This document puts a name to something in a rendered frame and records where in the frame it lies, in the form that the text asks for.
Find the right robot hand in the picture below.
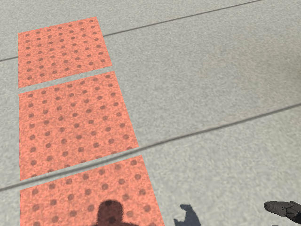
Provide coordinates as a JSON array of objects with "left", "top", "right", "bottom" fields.
[{"left": 264, "top": 201, "right": 301, "bottom": 226}]

